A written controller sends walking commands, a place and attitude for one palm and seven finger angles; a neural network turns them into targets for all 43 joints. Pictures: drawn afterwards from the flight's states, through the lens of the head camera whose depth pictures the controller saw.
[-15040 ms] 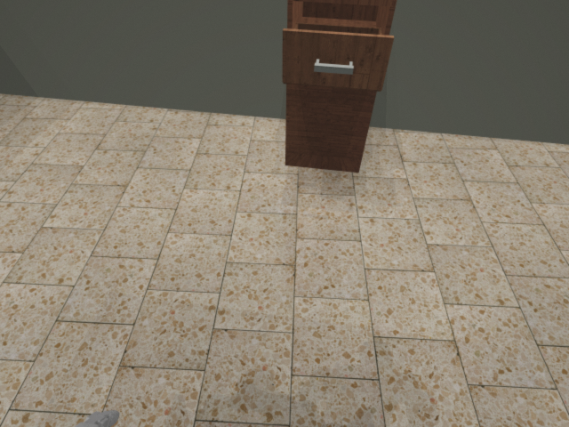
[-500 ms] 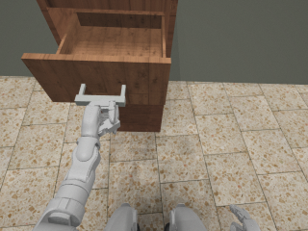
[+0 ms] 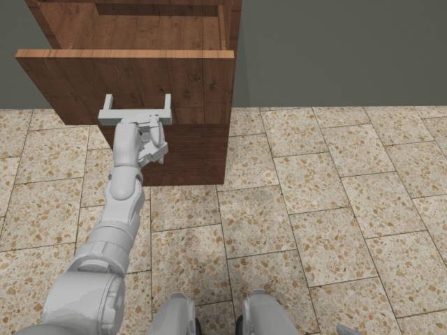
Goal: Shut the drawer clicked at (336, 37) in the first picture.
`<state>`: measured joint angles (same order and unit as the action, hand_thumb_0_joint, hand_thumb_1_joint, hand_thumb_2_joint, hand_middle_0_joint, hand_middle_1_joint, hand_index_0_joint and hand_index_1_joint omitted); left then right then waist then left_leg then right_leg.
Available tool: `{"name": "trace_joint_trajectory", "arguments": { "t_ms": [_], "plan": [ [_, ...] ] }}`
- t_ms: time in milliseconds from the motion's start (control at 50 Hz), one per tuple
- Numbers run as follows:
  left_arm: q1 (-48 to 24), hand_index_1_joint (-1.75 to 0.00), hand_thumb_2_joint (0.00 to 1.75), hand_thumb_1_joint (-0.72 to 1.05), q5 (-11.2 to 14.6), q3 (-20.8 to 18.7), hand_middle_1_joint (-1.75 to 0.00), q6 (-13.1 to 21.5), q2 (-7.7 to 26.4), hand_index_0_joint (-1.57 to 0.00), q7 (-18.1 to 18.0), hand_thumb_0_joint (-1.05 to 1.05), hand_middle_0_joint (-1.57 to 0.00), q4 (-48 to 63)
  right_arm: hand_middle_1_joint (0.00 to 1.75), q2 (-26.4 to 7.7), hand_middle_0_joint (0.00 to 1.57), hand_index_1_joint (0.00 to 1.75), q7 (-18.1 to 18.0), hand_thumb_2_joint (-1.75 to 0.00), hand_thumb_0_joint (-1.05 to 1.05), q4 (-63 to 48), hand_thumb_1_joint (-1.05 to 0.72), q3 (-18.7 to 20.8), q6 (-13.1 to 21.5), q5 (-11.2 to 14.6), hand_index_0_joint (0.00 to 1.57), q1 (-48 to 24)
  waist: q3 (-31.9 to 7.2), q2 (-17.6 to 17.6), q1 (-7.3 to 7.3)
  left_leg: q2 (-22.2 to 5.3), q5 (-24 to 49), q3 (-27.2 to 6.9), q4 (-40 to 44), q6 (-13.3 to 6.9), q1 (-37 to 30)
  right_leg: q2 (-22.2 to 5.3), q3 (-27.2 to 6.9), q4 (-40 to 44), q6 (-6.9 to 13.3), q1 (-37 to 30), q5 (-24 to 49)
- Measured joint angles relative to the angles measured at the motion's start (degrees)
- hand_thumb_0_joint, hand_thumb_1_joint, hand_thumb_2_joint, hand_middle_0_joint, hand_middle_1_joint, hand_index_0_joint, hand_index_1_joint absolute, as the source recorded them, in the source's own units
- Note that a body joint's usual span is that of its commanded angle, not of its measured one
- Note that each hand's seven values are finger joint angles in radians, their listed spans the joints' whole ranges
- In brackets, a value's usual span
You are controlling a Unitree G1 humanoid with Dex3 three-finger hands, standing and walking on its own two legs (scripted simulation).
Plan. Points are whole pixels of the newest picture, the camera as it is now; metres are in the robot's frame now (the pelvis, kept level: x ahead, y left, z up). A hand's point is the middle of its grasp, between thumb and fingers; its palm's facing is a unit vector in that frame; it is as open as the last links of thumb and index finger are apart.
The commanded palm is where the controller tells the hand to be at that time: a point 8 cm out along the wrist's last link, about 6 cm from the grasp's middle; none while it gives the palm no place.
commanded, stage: push the drawer shut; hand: left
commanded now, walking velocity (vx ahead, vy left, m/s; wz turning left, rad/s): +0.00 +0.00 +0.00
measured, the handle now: (137, 108) +0.52 +0.14 +0.05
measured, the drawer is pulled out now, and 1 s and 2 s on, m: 0.15 0.04 0.00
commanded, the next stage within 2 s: pull the fist back off the drawer in 1.56 s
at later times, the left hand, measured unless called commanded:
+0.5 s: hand (165, 117) +0.51 +0.09 +0.04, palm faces +0.01 -1.00 -0.06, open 3.3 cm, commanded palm +0.50 +0.15 +0.05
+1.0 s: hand (165, 95) +0.56 +0.09 +0.05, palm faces +0.00 -1.00 -0.05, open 3.4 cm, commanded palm +0.56 +0.13 +0.05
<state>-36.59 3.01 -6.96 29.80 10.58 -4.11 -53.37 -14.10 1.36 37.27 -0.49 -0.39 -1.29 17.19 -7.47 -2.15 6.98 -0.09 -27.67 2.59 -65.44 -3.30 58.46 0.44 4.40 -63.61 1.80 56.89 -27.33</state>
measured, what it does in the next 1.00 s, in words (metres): stands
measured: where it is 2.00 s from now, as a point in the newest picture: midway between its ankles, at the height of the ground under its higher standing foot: outside the picture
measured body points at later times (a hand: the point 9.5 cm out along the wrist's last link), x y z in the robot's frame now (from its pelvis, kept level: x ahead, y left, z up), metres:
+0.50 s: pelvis +0.00 -0.01 -0.01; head +0.13 -0.01 +0.42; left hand +0.50 +0.14 +0.05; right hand +0.01 -0.28 -0.13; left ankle +0.03 +0.08 -0.65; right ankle +0.03 -0.11 -0.65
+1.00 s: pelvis +0.00 +0.00 -0.02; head +0.16 +0.01 +0.40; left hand +0.55 +0.15 +0.05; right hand -0.03 -0.26 -0.13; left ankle +0.03 +0.08 -0.65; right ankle +0.03 -0.11 -0.65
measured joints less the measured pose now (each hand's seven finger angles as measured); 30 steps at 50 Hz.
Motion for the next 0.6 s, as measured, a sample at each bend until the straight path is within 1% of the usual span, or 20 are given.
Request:
{"name": "trace_joint_trajectory", "arguments": {
  "t_ms": [120,240,360,480,600],
  "plan": [
    [-3.8,-1.6,0.95,0.77,-0.6,-1.5,-1.6,1.1,0.7,-1.4,0.0,0.03,-1.4,-4.5,0.3,-0.1,0.2,0.3,0.2,-0.9,0.01,0.4,-0.9,0.0,-0.5,-0.3,0.2,0.4,0.2,-0.1,0.48,-0.1,0.0,-0.2,-0.3,0.2,0.8,0.1,0.2,-0.4,0.2,0.8,-0.1],
    [-7.8,-1.6,0.95,0.76,-1.3,-4.0,-1.6,1.8,2.8,-1.4,0.9,0.03,-1.4,-8.8,0.3,-0.2,0.2,0.3,0.0,-0.9,0.0,0.4,-0.9,-0.4,-0.9,-0.5,0.2,0.6,0.3,0.1,1.6,-0.4,0.0,-0.5,-0.7,0.5,2.1,0.4,0.4,-0.7,0.6,2.0,-0.1],
    [-11.2,-1.6,0.94,0.76,-1.6,-5.7,-1.6,1.4,5.2,-1.4,1.9,0.03,-1.4,-11.8,0.3,-0.4,0.2,0.3,0.0,-0.9,0.0,0.3,-0.91,-0.5,-1.1,-0.8,0.2,1.4,0.2,0.1,2.78,-0.7,0.0,-0.9,-1.2,0.9,3.6,0.7,0.9,-1.0,1.0,3.4,0.0],
    [-13.6,-1.6,0.94,0.77,-1.6,-6.9,-1.6,0.9,6.7,-1.4,2.4,0.06,-1.4,-14.1,0.3,-0.7,0.2,0.3,0.3,-0.9,0.0,0.6,-0.91,-0.4,-1.3,-1.1,0.2,2.4,-0.1,-0.4,3.42,-1.0,-0.1,-1.1,-1.5,1.0,4.4,1.0,1.1,-1.0,1.2,4.2,0.0],
    [-16.8,-1.6,0.94,0.75,-2.6,-8.9,-1.6,0.1,9.1,-1.4,3.3,0.05,-1.4,-16.7,0.3,-0.7,0.2,0.3,0.3,-0.9,0.0,0.3,-0.91,-0.9,-1.2,-1.2,0.2,3.0,0.0,-0.4,4.62,-1.4,-0.3,-1.4,-2.2,1.1,5.9,1.4,1.4,-1.3,1.3,5.4,0.1]
  ]
}}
